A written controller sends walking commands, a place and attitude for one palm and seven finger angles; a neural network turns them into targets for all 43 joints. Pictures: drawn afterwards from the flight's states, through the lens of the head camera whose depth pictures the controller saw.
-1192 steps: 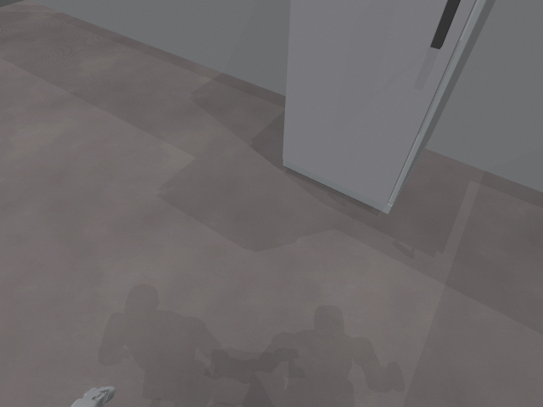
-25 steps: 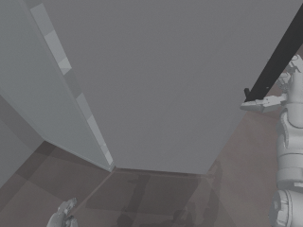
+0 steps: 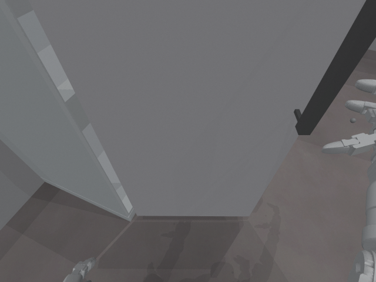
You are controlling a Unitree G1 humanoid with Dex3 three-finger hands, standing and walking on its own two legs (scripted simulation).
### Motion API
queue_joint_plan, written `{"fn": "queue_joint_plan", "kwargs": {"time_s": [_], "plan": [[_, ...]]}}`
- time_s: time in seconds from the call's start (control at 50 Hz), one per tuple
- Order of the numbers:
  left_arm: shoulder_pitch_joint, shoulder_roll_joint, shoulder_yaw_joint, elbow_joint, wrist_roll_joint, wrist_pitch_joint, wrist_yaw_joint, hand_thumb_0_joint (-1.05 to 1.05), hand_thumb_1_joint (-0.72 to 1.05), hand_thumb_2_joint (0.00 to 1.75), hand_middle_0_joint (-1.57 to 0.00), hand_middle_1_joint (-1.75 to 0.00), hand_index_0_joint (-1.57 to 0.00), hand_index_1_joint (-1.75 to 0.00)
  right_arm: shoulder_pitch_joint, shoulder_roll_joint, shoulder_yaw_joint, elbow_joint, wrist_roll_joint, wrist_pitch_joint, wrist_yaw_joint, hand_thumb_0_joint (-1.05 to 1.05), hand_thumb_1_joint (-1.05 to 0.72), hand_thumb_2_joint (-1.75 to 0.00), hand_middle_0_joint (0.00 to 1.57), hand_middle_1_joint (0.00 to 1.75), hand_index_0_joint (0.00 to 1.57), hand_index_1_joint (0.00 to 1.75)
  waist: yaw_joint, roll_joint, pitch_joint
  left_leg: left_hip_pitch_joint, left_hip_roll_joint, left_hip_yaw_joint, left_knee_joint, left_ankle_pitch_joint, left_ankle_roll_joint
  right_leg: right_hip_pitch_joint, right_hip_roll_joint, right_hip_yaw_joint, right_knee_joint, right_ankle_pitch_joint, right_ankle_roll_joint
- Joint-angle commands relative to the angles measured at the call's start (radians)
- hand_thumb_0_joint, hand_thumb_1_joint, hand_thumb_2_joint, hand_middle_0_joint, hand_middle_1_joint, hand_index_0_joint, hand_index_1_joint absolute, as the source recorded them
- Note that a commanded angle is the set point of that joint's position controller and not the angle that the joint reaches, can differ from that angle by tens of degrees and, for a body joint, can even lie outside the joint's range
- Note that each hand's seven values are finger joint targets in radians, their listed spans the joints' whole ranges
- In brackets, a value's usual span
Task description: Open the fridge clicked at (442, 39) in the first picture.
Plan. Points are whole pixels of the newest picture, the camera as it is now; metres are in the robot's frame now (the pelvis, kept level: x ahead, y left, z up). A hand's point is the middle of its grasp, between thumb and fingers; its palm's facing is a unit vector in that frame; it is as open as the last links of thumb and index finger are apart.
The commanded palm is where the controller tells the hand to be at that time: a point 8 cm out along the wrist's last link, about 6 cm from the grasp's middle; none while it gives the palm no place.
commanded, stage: slip the hand off the handle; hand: right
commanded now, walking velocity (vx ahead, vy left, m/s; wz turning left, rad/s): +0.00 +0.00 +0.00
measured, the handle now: (349, 35) +0.47 -0.23 +0.28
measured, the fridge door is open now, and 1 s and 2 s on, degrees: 67 67 67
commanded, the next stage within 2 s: draw the hand back to the body in 0.94 s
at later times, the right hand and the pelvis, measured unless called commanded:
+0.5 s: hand (366, 134) +0.38 -0.30 +0.15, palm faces +0.25 +0.96 -0.16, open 14.6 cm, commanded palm +0.32 -0.34 +0.16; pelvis +0.00 -0.01 +0.00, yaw +1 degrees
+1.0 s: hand out of the picture +0.28 -0.28 +0.15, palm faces +0.30 +0.94 -0.18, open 14.6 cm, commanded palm +0.25 -0.32 +0.16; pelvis -0.01 +0.00 +0.00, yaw -1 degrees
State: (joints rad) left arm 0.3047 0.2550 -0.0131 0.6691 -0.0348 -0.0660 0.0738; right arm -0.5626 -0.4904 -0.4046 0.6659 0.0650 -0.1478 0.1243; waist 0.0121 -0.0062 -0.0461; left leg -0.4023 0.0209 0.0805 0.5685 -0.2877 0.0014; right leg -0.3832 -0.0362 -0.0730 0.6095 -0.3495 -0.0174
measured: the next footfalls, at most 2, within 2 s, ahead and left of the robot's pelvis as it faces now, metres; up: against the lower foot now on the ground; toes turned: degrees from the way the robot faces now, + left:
none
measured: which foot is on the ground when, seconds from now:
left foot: down 0.00-1.00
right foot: down 0.00-1.00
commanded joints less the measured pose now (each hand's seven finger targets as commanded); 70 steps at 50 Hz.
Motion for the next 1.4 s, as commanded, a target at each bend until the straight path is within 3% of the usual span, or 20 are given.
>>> {"fn": "queue_joint_plan", "kwargs": {"time_s": [0.0, 0.04, 0.22, 0.3, 0.34, 0.4, 0.46, 0.54, 0.56, 0.6, 0.68, 0.84, 0.92, 1.04, 1.06, 1.1, 1.18, 1.24, 1.28, 1.38], "plan": [[0.034, 0.163, 0.057, -0.100, 0.002, -0.037, 0.021, 0.00, 0.90, 0.90, -0.20, -0.30, -0.20, -0.30, -0.440, -0.300, -0.050, -0.205, 0.013, -0.090, 0.028, 0.00, 0.55, -0.20, 0.25, 1.15, 0.25, 1.15, 0.025, -0.074, -0.328, 0.117, -0.028, -0.047, -0.024, 0.354, 0.021, 0.137, 0.026, 0.050, -0.039, 0.402, -0.015], [0.046, 0.167, 0.057, -0.097, 0.004, -0.041, 0.024, 0.00, 0.90, 0.90, -0.20, -0.30, -0.20, -0.30, -0.471, -0.298, -0.041, -0.182, 0.023, -0.109, 0.038, 0.00, 0.55, -0.20, 0.25, 1.15, 0.25, 1.15, 0.032, -0.061, -0.316, 0.109, -0.031, -0.043, -0.023, 0.336, 0.023, 0.127, 0.027, 0.057, -0.034, 0.394, -0.017], [0.070, 0.186, 0.055, -0.106, 0.006, -0.031, 0.023, 0.00, 0.90, 0.90, -0.20, -0.30, -0.20, -0.30, -0.441, -0.432, -0.131, -0.091, 0.017, -0.128, 0.076, 0.00, 0.55, -0.20, 0.25, 1.15, 0.25, 1.15, 0.013, -0.088, -0.328, 0.087, -0.034, -0.043, -0.013, 0.298, 0.023, 0.092, 0.023, 0.067, -0.034, 0.373, -0.011], [0.061, 0.173, 0.064, -0.145, 0.003, -0.036, 0.008, 0.00, 0.90, 0.90, -0.20, -0.30, -0.20, -0.30, -0.308, -0.324, -0.084, -0.251, 0.056, -0.136, 0.089, 0.00, 0.55, -0.20, 0.25, 1.15, 0.25, 1.15, -0.017, -0.142, -0.402, 0.088, -0.044, -0.033, 0.000, 0.330, 0.027, 0.192, 0.008, 0.085, -0.023, 0.534, 0.003], [0.053, 0.171, 0.064, -0.156, 0.001, -0.038, 0.006, 0.00, 0.90, 0.90, -0.20, -0.30, -0.20, -0.30, -0.217, -0.286, -0.078, -0.298, 0.083, -0.117, 0.086, 0.00, 0.55, -0.20, 0.25, 1.15, 0.25, 1.15, -0.025, -0.119, -0.383, 0.098, -0.048, -0.026, -0.003, 0.333, 0.027, 0.193, 0.004, 0.086, -0.022, 0.570, 0.006], [0.027, 0.173, 0.064, -0.160, -0.003, -0.043, 0.003, 0.00, 0.90, 0.90, -0.20, -0.30, -0.20, -0.30, -0.156, -0.283, -0.108, -0.351, 0.096, -0.064, 0.065, 0.00, 0.55, -0.20, 0.25, 1.15, 0.25, 1.15, -0.031, -0.062, -0.319, 0.093, -0.046, -0.023, -0.014, 0.307, 0.021, 0.154, 0.004, 0.087, -0.048, 0.489, 0.006], [-0.006, 0.167, 0.051, -0.176, -0.002, -0.045, 0.010, 0.00, 0.90, 0.90, -0.20, -0.30, -0.20, -0.30, -0.144, -0.328, -0.147, -0.426, 0.082, -0.030, 0.034, 0.00, 0.55, -0.20, 0.25, 1.15, 0.25, 1.15, -0.041, -0.080, -0.287, 0.121, -0.040, -0.024, -0.016, 0.281, 0.026, 0.107, 0.014, 0.078, -0.069, 0.404, 0.004], [-0.031, 0.155, 0.046, -0.178, 0.003, -0.062, 0.020, 0.00, 0.90, 0.90, -0.20, -0.30, -0.20, -0.30, -0.143, -0.265, -0.093, -0.537, 0.078, -0.039, 0.018, 0.00, 0.55, -0.20, 0.25, 1.15, 0.25, 1.15, -0.021, -0.080, -0.287, 0.109, -0.044, -0.025, -0.023, 0.251, 0.026, 0.145, 0.012, 0.081, -0.065, 0.374, 0.001], [-0.036, 0.153, 0.046, -0.173, 0.002, -0.067, 0.022, 0.00, 0.90, 0.90, -0.20, -0.30, -0.20, -0.30, -0.139, -0.285, -0.113, -0.549, 0.075, -0.044, 0.016, 0.00, 0.55, -0.20, 0.25, 1.15, 0.25, 1.15, -0.026, -0.095, -0.298, 0.108, -0.044, -0.028, -0.023, 0.254, 0.026, 0.153, 0.012, 0.086, -0.066, 0.381, 0.003], [-0.052, 0.145, 0.042, -0.175, 0.002, -0.079, 0.024, 0.00, 0.90, 0.90, -0.20, -0.30, -0.20, -0.30, -0.097, -0.227, -0.067, -0.572, 0.082, -0.045, 0.025, 0.00, 0.55, -0.20, 0.25, 1.15, 0.25, 1.15, -0.027, -0.101, -0.291, 0.102, -0.044, -0.022, -0.022, 0.249, 0.026, 0.173, 0.010, 0.092, -0.068, 0.389, 0.010], [-0.080, 0.143, 0.032, -0.172, -0.007, -0.094, 0.033, 0.00, 0.90, 0.90, -0.20, -0.30, -0.20, -0.30, -0.069, -0.184, -0.023, -0.570, 0.094, -0.006, 0.035, 0.00, 0.55, -0.20, 0.25, 1.15, 0.25, 1.15, -0.025, -0.098, -0.230, 0.083, -0.039, -0.016, -0.037, 0.198, 0.028, 0.158, 0.014, 0.103, -0.085, 0.316, 0.013], [-0.121, 0.132, 0.026, -0.193, -0.004, -0.111, 0.029, 0.00, 0.90, 0.90, -0.20, -0.30, -0.20, -0.30, 0.115, -0.180, -0.059, -0.703, 0.112, 0.019, 0.021, 0.00, 0.55, -0.20, 0.25, 1.15, 0.25, 1.15, -0.066, -0.073, -0.259, 0.168, -0.035, -0.016, -0.039, 0.277, 0.029, 0.168, 0.022, 0.087, -0.085, 0.377, 0.009], [-0.145, 0.125, 0.021, -0.198, -0.007, -0.121, 0.028, 0.00, 0.90, 0.90, -0.20, -0.30, -0.20, -0.30, 0.162, -0.156, -0.054, -0.762, 0.127, 0.026, 0.025, 0.00, 0.55, -0.20, 0.25, 1.15, 0.25, 1.15, -0.061, -0.076, -0.213, 0.165, -0.033, -0.017, -0.051, 0.257, 0.025, 0.154, 0.028, 0.079, -0.097, 0.328, 0.006], [-0.155, 0.129, 0.017, -0.164, -0.010, -0.127, 0.057, 0.00, 0.90, 0.90, -0.20, -0.30, -0.20, -0.30, 0.073, -0.212, -0.087, -0.712, 0.132, 0.036, 0.034, 0.00, 0.55, -0.20, 0.25, 1.15, 0.25, 1.15, -0.031, -0.053, -0.153, 0.140, -0.025, -0.037, -0.086, 0.169, 0.015, 0.125, 0.033, 0.066, -0.100, 0.218, -0.006], [-0.183, 0.149, 0.001, -0.169, -0.041, -0.141, 0.072, 0.00, 0.90, 0.90, -0.20, -0.30, -0.20, -0.30, 0.049, -0.141, -0.075, -0.594, 0.300, 0.121, 0.147, 0.00, 0.55, -0.20, 0.25, 1.15, 0.25, 1.15, -0.016, -0.077, -0.217, 0.239, -0.015, -0.050, -0.106, 0.188, 0.028, 0.163, 0.037, 0.076, -0.125, 0.185, -0.004], [-0.213, 0.142, -0.010, -0.196, -0.052, -0.168, 0.099, 0.00, 0.90, 0.90, -0.20, -0.30, -0.20, -0.30, -0.008, -0.230, -0.110, -0.668, 0.338, 0.192, 0.260, 0.00, 0.55, -0.20, 0.25, 1.15, 0.25, 1.15, -0.046, -0.128, -0.261, 0.286, -0.010, -0.051, -0.107, 0.260, 0.030, 0.210, 0.041, 0.084, -0.128, 0.240, -0.013], [-0.182, 0.127, -0.012, -0.214, -0.043, -0.186, 0.080, 0.00, 0.90, 0.90, -0.20, -0.30, -0.20, -0.30, 0.121, -0.238, -0.121, -0.677, 0.291, 0.236, 0.251, 0.00, 0.55, -0.20, 0.25, 1.15, 0.25, 1.15, -0.064, -0.066, -0.173, 0.250, -0.014, -0.032, -0.111, 0.270, 0.022, 0.181, 0.033, 0.093, -0.141, 0.276, -0.012], [-0.189, 0.132, -0.004, -0.230, -0.041, -0.189, 0.053, 0.00, 0.90, 0.90, -0.20, -0.30, -0.20, -0.30, 0.275, -0.237, -0.190, -0.677, 0.323, 0.232, 0.223, 0.00, 0.55, -0.20, 0.25, 1.15, 0.25, 1.15, -0.092, -0.011, -0.169, 0.282, -0.010, -0.043, -0.113, 0.282, 0.019, 0.156, 0.033, 0.078, -0.134, 0.277, -0.008], [-0.191, 0.132, -0.003, -0.234, -0.046, -0.183, 0.046, 0.00, 0.90, 0.90, -0.20, -0.30, -0.20, -0.30, 0.297, -0.230, -0.197, -0.674, 0.322, 0.247, 0.216, 0.00, 0.55, -0.20, 0.25, 1.15, 0.25, 1.15, -0.089, 0.009, -0.141, 0.263, -0.010, -0.039, -0.115, 0.261, 0.014, 0.137, 0.033, 0.070, -0.141, 0.259, -0.008], [-0.207, 0.127, -0.002, -0.248, -0.050, -0.188, 0.052, 0.00, 0.90, 0.90, -0.20, -0.30, -0.20, -0.30, 0.242, -0.197, -0.141, -0.795, 0.302, 0.260, 0.203, 0.00, 0.55, -0.20, 0.25, 1.15, 0.25, 1.15, -0.069, -0.082, -0.126, 0.224, -0.006, -0.059, -0.136, 0.172, 0.012, 0.167, 0.034, 0.065, -0.142, 0.207, -0.012]]}}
